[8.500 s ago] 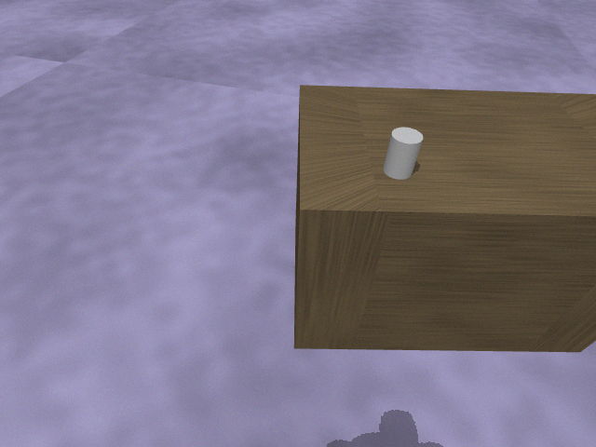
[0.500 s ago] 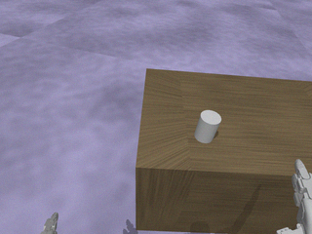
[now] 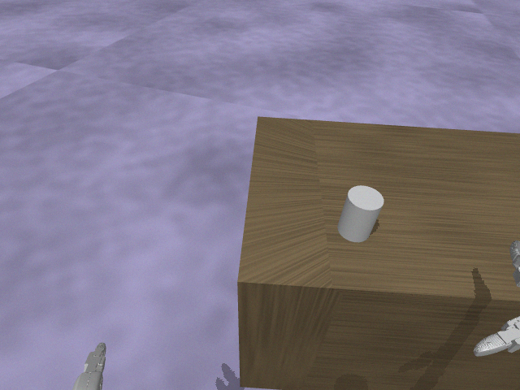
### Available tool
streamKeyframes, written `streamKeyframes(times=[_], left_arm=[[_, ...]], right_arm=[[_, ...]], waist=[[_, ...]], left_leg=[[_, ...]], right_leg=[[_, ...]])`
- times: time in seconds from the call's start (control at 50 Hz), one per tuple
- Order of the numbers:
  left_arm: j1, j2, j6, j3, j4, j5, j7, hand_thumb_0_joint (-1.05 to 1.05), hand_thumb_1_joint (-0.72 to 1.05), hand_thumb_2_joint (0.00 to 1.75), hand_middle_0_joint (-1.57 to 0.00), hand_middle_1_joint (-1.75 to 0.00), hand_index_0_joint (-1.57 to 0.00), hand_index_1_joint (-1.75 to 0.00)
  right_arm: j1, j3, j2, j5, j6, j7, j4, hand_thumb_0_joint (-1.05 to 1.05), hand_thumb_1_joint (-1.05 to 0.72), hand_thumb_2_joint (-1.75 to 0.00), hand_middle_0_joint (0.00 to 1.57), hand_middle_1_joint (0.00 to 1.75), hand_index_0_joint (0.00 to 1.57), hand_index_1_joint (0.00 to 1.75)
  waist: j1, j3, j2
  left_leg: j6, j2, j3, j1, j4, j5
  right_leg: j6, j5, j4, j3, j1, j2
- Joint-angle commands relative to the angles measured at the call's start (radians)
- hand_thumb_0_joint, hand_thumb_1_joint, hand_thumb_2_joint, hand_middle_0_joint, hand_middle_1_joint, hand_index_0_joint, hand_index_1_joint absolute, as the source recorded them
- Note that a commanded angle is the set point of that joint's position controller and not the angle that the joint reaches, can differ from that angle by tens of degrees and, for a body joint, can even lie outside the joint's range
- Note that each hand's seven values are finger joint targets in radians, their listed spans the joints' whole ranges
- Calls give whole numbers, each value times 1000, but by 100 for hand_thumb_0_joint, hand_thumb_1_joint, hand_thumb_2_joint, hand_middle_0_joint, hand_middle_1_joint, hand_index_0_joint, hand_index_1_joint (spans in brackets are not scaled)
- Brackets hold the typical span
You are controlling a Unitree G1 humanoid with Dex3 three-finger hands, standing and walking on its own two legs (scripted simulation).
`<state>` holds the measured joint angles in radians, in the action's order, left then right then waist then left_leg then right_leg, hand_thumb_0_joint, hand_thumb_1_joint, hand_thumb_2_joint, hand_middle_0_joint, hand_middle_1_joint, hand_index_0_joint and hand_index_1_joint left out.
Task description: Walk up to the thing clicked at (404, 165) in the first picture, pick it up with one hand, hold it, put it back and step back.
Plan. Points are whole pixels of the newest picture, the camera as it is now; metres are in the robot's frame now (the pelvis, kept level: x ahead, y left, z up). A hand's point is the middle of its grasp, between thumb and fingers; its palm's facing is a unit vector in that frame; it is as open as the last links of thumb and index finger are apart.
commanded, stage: go down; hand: right
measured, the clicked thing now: (359, 214) +0.52 -0.21 -0.02
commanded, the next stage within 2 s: none
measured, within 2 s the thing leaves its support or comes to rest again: neither
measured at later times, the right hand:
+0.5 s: hand (497, 262) +0.32 -0.34 +0.10, palm faces +0.17 +0.99 +0.00, open 17.6 cm
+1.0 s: hand (498, 227) +0.38 -0.37 +0.11, palm faces +0.17 +0.99 +0.00, open 17.7 cm
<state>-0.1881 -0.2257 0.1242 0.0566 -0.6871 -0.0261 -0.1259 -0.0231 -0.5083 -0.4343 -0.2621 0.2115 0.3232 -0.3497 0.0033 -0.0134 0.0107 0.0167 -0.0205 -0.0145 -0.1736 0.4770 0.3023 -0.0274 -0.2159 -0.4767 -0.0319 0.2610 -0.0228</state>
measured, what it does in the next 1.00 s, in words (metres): stands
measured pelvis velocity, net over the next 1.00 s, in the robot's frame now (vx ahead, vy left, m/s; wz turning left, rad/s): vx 0.00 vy -0.01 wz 0.03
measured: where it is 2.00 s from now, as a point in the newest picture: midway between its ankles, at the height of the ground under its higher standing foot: outside the picture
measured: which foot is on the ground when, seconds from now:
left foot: down 0.00-1.00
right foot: down 0.00-1.00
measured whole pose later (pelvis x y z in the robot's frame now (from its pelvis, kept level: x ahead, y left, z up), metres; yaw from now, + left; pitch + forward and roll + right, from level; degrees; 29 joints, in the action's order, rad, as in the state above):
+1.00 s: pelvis +0.00 -0.01 -0.02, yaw +1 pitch +9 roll +2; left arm -0.23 -0.26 0.20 -0.05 -0.63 0.00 -0.18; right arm 0.52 -0.62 -0.77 -0.25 0.19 0.56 -1.02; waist 0.08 -0.08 -0.01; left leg 0.03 0.00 0.00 -0.44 0.63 0.35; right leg -0.02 -0.30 -0.69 -0.03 0.55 -0.04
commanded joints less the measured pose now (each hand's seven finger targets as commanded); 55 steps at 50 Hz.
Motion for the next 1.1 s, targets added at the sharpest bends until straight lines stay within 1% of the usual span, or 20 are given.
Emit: streamKeyframes(times=[0.0, 0.08, 0.14, 0.2, 0.28, 0.34, 0.36, 0.4, 0.46, 0.48, 0.54, 0.62, 0.66, 0.7, 0.74, 0.84, 0.86, 0.92, 1.0, 1.08], left_arm=[[96, -159, 78, 29, 135, -7, -31, 0, -54, 3, -5, -5, -5, -4], [57, -181, 93, 24, 112, -9, -42, 0, -54, 3, -5, -5, -5, -5], [64, -202, 101, 37, 118, -3, -46, 0, -53, 3, -5, -6, -6, -5], [85, -146, 102, -12, 136, -2, -36, 0, -53, 3, -5, -6, -6, -5], [95, -147, 103, -15, 154, 9, -37, 0, -54, 4, -5, -6, -6, -6], [68, -213, 110, 41, 196, 10, -50, 0, -54, 4, -6, -6, -6, -6], [47, -211, 111, 33, 197, 10, -56, 0, -54, 4, -6, -6, -6, -6], [-26, -147, 105, -10, 130, 7, -56, 0, -54, 4, -5, -6, -6, -6], [-27, -197, 110, 32, 139, 8, -66, 0, -54, 4, -5, -6, -5, -5], [-42, -186, 110, 15, 117, 9, -66, 0, -54, 4, -5, -6, -5, -5], [-23, -165, 115, 2, 91, 9, -64, 0, -54, 4, -5, -6, -5, -5], [28, -139, 132, -45, 127, 14, -62, 0, -54, 4, -5, -6, -5, -5], [53, -198, 137, -4, 165, 16, -68, 0, -53, 4, -5, -6, -6, -5], [50, -199, 139, -21, 163, 17, -69, 0, -53, 4, -5, -6, -6, -6], [53, -227, 136, 1, 202, 16, -76, 0, -53, 4, -5, -6, -6, -6], [34, -157, 127, -63, 173, 19, -65, 0, -54, 5, -5, -6, -5, -6], [57, -177, 128, -49, 198, 18, -66, 0, -55, 6, -5, -5, -5, -6], [31, -161, 126, -69, 182, 22, -63, 0, -55, 6, -5, -6, -5, -6], [13, -206, 131, -41, 239, 21, -68, 0, -56, 7, -5, -6, -5, -6], [-23, -222, 127, -16, 194, 23, -67, 0, -56, 6, -5, -6, -5, -6]], right_arm=[[331, -97, -309, -80, 29, 125, 51, 0, 61, -4, 3, 6, 4, 6], [407, -131, -404, -95, 13, 184, -63, 0, 61, -5, 2, 6, 3, 6], [438, -140, -427, -96, 12, 195, -77, 0, 61, -5, 2, 6, 3, 6], [418, -133, -410, -88, 14, 190, -73, 0, 61, -6, 2, 6, 3, 6], [434, -107, -385, -71, 18, 167, -41, 0, 56, -6, 3, 6, 4, 6], [513, -113, -410, -80, 30, 158, 22, 0, 54, -5, 4, 5, 4, 5], [533, -121, -422, -80, 29, 154, 11, 0, 53, -6, 4, 5, 4, 5], [524, -119, -426, -75, 27, 151, -32, 0, 53, -5, 4, 5, 4, 5], [604, -126, -473, -63, 20, 154, -82, 0, 54, -5, 4, 5, 4, 5], [607, -114, -472, -57, 10, 163, -129, 0, 56, -4, 4, 5, 4, 5], [660, -100, -483, -50, 7, 183, -207, 0, 57, -5, 4, 5, 4, 5], [740, -112, -537, -43, 12, 208, -253, 0, 59, -5, 4, 6, 4, 6], [780, -124, -575, -42, 21, 213, -277, 0, 59, -5, 4, 6, 4, 6], [792, -141, -613, -44, 24, 225, -326, 0, 60, -5, 3, 6, 4, 6], [801, -158, -652, -40, 28, 229, -381, 0, 58, -5, 4, 5, 4, 5], [831, -167, -695, -21, 35, 234, -459, 0, 59, -5, 4, 5, 4, 5], [827, -182, -719, -17, 37, 231, -471, 0, 61, -5, 4, 6, 4, 5], [864, -161, -723, -6, 41, 241, -479, 0, 61, -5, 4, 6, 4, 6], [932, -177, -766, -10, 52, 245, -435, 0, 59, -5, 4, 5, 4, 5], [929, -165, -749, -9, 44, 247, -488, 0, 58, -5, 4, 5, 4, 5]], waist=[[11, -208, 44], [-5, -221, 40], [-28, -220, 62], [-56, -238, 103], [-45, -275, 111], [-7, -335, 109], [-3, -326, 90], [-4, -288, 116], [35, -238, 99], [39, -220, 118], [45, -194, 128], [39, -265, 119], [44, -319, 92], [36, -344, 94], [35, -377, 70], [20, -329, 100], [16, -340, 93], [37, -339, 131], [55, -437, 147], [77, -405, 163]], left_leg=[[7, 2, 2, -83, -42, -278], [5, 7, -14, -90, -27, -290], [-12, 22, -29, -88, -17, -254], [-26, 32, -31, -77, -13, -225], [-26, 36, -24, -72, -4, -263], [-23, 42, -25, -87, -1, -273], [-21, 45, -30, -97, 1, -278], [-19, 39, -23, -102, -2, -282], [-17, 40, -22, -139, -6, -235], [-19, 39, -21, -157, -8, -218], [-19, 33, -15, -191, 0, -199], [-17, 32, -13, -200, 30, -222], [-14, 31, -10, -188, 39, -229], [-12, 28, -7, -186, 50, -229], [-10, 29, -8, -176, 58, -248], [-12, 24, 3, -202, 71, -220], [-13, 25, 3, -201, 73, -213], [-17, 33, 0, -238, 89, -204], [-13, 35, 1, -236, 109, -262], [-13, 39, -5, -301, 115, -249]], right_leg=[[46, 187, 12, 27, -126, 25], [51, 198, -4, 22, -116, 26], [40, 192, 2, 19, -87, 18], [29, 213, -3, 16, -79, 8], [26, 274, -25, 20, -95, 5], [25, 303, -39, 15, -152, -4], [26, 308, -40, 14, -154, -6], [30, 294, -44, 20, -135, 1], [36, 187, -31, 22, -89, 2], [34, 165, -26, 22, -74, 1], [38, 127, -37, 21, -36, 5], [41, 158, -73, 14, -36, 2], [42, 158, -87, 10, -44, 3], [42, 154, -102, 9, -26, 6], [44, 179, -115, 6, -26, 7], [49, 147, -133, 13, 56, 11], [48, 141, -134, 12, 66, 9], [45, 137, -148, 12, 64, 5], [45, 215, -180, 10, 1, 3], [47, 237, -197, 2, -4, -2]])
